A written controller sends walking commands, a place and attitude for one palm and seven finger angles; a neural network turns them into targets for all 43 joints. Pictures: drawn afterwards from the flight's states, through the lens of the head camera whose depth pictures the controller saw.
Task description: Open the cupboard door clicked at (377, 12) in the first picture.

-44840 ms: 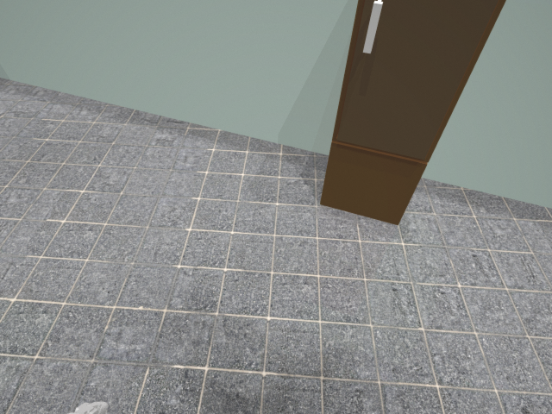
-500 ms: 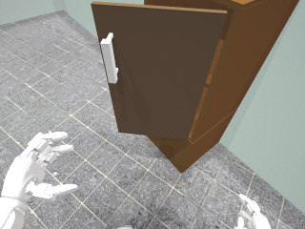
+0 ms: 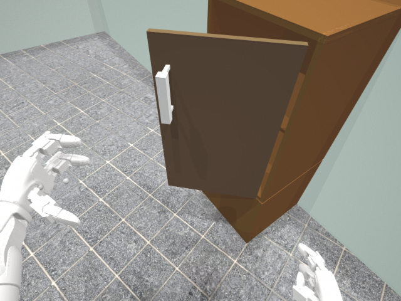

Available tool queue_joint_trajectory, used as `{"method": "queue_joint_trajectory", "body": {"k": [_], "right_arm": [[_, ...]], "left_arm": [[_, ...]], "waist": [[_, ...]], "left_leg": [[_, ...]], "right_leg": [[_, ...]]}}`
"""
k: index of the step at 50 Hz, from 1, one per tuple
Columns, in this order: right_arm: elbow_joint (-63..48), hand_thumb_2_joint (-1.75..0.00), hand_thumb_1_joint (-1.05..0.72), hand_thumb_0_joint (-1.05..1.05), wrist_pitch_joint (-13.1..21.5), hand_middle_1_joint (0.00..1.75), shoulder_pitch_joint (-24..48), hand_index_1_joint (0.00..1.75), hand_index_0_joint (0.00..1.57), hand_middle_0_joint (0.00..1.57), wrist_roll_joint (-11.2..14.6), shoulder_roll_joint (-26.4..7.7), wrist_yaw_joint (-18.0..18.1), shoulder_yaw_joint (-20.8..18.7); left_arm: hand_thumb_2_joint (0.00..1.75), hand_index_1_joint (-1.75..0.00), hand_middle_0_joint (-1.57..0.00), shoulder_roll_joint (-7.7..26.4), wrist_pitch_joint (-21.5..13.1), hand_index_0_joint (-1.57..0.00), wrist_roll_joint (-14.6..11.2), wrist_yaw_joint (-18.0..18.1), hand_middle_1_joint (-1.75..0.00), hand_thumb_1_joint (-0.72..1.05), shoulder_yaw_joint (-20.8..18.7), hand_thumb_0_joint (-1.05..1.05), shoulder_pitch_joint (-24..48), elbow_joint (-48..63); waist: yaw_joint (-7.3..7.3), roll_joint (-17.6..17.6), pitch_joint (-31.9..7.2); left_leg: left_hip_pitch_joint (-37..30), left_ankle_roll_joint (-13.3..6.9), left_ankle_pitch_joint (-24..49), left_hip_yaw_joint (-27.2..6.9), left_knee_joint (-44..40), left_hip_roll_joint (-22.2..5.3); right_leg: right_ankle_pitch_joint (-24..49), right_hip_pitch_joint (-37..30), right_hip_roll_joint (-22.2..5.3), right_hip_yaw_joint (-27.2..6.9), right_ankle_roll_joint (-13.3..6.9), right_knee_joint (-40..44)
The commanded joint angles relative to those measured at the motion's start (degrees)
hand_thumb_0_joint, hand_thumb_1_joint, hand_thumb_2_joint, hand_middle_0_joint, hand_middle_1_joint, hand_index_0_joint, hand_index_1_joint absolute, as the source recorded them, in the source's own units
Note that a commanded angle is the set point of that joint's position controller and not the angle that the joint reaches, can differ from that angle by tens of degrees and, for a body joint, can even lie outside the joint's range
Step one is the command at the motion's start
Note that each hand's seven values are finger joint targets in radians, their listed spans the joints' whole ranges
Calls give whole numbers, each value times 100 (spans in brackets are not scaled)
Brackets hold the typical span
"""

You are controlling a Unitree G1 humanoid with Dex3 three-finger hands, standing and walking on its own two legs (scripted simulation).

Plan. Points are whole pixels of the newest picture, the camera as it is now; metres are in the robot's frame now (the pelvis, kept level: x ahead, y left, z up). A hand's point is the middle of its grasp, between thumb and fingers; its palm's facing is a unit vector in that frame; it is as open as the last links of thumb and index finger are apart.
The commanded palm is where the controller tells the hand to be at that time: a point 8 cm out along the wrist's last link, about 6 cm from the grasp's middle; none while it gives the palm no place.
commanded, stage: raise the hand with hooked fingers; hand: left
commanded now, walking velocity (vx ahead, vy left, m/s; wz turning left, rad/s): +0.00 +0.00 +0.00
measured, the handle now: (166, 94) +0.56 +0.15 +0.12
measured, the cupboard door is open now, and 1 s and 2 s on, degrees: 44 44 44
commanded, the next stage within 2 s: move the hooked fingers beside the handle in 0.60 s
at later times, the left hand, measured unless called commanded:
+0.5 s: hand (78, 167) +0.30 +0.25 +0.14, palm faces -0.01 -1.00 -0.06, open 14.0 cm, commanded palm +0.27 +0.30 +0.15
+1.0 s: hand (93, 151) +0.33 +0.24 +0.14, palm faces -0.03 -1.00 -0.03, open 14.0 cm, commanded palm +0.32 +0.29 +0.14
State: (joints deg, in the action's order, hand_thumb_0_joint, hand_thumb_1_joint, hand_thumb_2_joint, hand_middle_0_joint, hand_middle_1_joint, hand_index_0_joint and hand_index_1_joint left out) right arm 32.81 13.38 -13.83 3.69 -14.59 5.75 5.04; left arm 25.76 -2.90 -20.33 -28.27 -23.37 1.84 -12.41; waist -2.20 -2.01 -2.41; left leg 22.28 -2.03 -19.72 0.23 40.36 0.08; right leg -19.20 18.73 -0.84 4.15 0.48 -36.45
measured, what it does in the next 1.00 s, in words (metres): stands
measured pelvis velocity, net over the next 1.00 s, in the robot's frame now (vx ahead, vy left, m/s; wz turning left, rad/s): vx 0.00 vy -0.03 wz -0.01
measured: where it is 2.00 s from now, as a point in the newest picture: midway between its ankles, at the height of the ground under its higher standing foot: outside the picture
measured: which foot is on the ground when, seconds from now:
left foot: down 0.00-1.00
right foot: down 0.00-1.00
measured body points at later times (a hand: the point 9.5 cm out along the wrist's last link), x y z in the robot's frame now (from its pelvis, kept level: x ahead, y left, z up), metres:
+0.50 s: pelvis +0.00 -0.02 +0.01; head +0.01 -0.02 +0.46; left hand +0.29 +0.31 +0.14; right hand +0.16 -0.27 -0.07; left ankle +0.02 +0.09 -0.72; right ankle +0.00 -0.13 -0.72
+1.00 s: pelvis +0.00 -0.03 +0.01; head +0.01 -0.03 +0.46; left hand +0.33 +0.29 +0.15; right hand +0.16 -0.28 -0.07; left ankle +0.02 +0.09 -0.72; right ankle +0.00 -0.13 -0.72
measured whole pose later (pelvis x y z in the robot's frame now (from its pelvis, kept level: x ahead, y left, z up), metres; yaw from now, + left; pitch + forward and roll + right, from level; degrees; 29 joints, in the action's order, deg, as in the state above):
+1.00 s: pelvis +0.00 -0.03 +0.01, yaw +0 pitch +2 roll -1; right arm 35.3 11.7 -14.8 4.3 -16.7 7.2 3.6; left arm 28.0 -4.1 -17.7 -30.0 -23.4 17.9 -31.2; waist -0.4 -1.9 -1.7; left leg 20.9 -0.1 -17.5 0.0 36.4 -1.0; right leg -18.2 18.6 0.4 4.3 -1.4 -34.7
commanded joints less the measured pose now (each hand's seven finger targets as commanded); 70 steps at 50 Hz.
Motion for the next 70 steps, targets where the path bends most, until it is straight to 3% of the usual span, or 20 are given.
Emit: {"method": "queue_joint_trajectory", "body": {"k": [1,5,9,13,16,18,22,33,35,40,42,43,47,48,54,57,58,63,66,70], "right_arm": [[-811,-90,-90,0,291,30,382,30,20,20,41,-891,142,-434],[-781,-90,-90,0,259,30,367,30,20,20,58,-905,156,-419],[-814,-90,-90,0,245,30,330,30,20,20,80,-934,94,-442],[-853,-90,-90,0,255,30,354,30,20,20,50,-941,64,-481],[-864,-90,-90,0,275,30,357,30,20,20,47,-915,82,-501],[-803,-90,-90,0,286,30,335,30,20,20,26,-932,94,-509],[-764,-90,-90,0,302,30,328,30,20,20,48,-899,136,-509],[-716,-90,-90,0,262,30,340,30,20,20,63,-925,155,-499],[-727,-90,-90,0,251,30,355,30,20,20,68,-914,155,-504],[-628,-90,-90,0,219,30,304,30,20,20,67,-919,226,-495],[-588,-90,-90,0,214,30,283,30,20,20,78,-919,247,-488],[-576,-90,-90,0,200,30,268,30,20,20,65,-922,243,-478],[-525,-90,-90,0,145,30,184,30,20,20,75,-969,232,-485],[-531,-90,-90,0,121,30,159,30,20,20,65,-973,222,-486],[-589,-90,-90,0,12,30,-26,30,20,20,50,-1014,131,-526],[-562,-90,-90,0,-39,30,-98,30,20,20,66,-1016,110,-541],[-558,-90,-90,0,-59,30,-138,30,20,20,48,-1034,106,-545],[-488,-90,-90,0,-189,30,-333,30,20,20,30,-1089,93,-583],[-450,-90,-90,0,-232,30,-430,30,20,20,20,-1076,76,-588],[-369,-90,-90,0,-329,30,-551,30,20,20,23,-1119,80,-603]], "left_arm": [[30,-120,-30,1629,-267,-30,-119,-129,-120,-50,-656,0,1895,907],[30,-120,-30,1853,-201,-30,-95,-222,-120,-50,-735,0,2309,606],[30,-120,-30,1552,-83,-30,-118,-328,-120,-50,-553,0,1807,153],[30,-120,-30,1848,-156,-30,-143,-238,-120,-50,-810,0,1869,519],[30,-120,-30,1856,-286,-30,-153,-156,-120,-50,-904,0,1970,783],[30,-120,-30,1974,-351,-30,-166,-105,-120,-50,-1008,0,1929,775],[30,-120,-30,1782,-367,-30,-83,-81,-120,-50,-818,0,2055,789],[30,-120,-30,1724,-273,-30,-134,-172,-120,-50,-750,0,1954,309],[30,-120,-30,1691,-259,-30,-134,-199,-120,-50,-736,0,2006,272],[30,-120,-30,1846,-428,-30,-39,-161,-120,-50,-648,0,2990,71],[30,-120,-30,1802,-480,-30,34,-157,-120,-50,-511,0,3251,-44],[30,-120,-30,1790,-497,-30,16,-148,-120,-50,-468,0,3372,-110],[30,-120,-30,1831,-464,-30,160,-155,-120,-50,-388,0,3626,-743],[30,-120,-30,1896,-456,-30,117,-155,-120,-50,-454,0,3655,-893],[30,-120,-30,2105,-591,-30,216,-81,-120,-50,-601,0,3816,-1142],[30,-120,-30,1891,-630,-30,261,-32,-120,-50,-358,0,4125,-1288],[30,-120,-30,1926,-652,-30,244,-8,-120,-50,-374,0,4174,-1308],[30,-120,-30,2249,-735,-30,365,58,-120,-50,-556,0,4548,-1623],[30,-120,-30,2227,-841,-30,432,61,-120,-50,-502,0,4773,-1710],[30,-120,-30,2168,-854,-30,433,31,-120,-50,-390,0,5049,-2112]], "waist": [[143,-338,-1036],[143,-468,-998],[101,-172,-846],[52,-134,-1012],[73,-406,-1204],[64,-212,-1141],[119,-580,-1078],[122,51,-895],[150,-20,-922],[280,-112,-1034],[323,-384,-1027],[306,-183,-1056],[350,-250,-1013],[305,-90,-1019],[261,-107,-1456],[356,-179,-1319],[333,-6,-1366],[365,-78,-1550],[410,-382,-1699],[510,-204,-1596]], "left_leg": [[-972,83,1235,-383,-912,-45],[-1026,79,1146,-374,-1010,-26],[-886,59,1218,-330,-1032,-2],[-935,38,1322,-288,-978,6],[-1092,34,1371,-234,-991,5],[-1039,13,1471,-183,-933,5],[-1141,22,1471,-171,-990,7],[-916,-4,1333,-112,-953,31],[-914,-18,1264,-86,-930,43],[-965,-18,1111,-87,-883,51],[-991,-8,1092,-86,-888,55],[-961,-9,1120,-108,-874,48],[-824,-3,1060,-99,-871,52],[-787,-7,1103,-103,-836,45],[-748,-14,1397,-88,-796,44],[-764,-7,1268,-100,-820,29],[-746,-20,1332,-105,-808,22],[-682,-20,1397,-73,-763,8],[-822,-7,1548,-103,-746,14],[-751,-14,1534,-95,-721,-10]], "right_leg": [[996,38,218,-3,-223,545],[924,-20,215,-44,-232,682],[1038,-52,204,-37,-226,705],[1143,-186,176,-97,-227,715],[1191,-161,191,-103,-200,711],[1348,-304,171,-173,-198,747],[1353,-179,167,-135,-191,740],[1383,-278,125,-230,-144,813],[1351,-182,123,-267,-117,826],[1151,-114,119,-337,-116,845],[1105,-34,105,-323,-133,826],[1152,-152,98,-346,-148,828],[1109,23,89,-317,-144,786],[1166,-68,86,-370,-157,787],[1533,-206,113,-331,-166,622],[1378,51,130,-273,-173,628],[1431,-50,129,-280,-184,614],[1506,-94,130,-326,-179,575],[1627,11,164,-287,-201,517],[1633,169,188,-270,-188,516]]}}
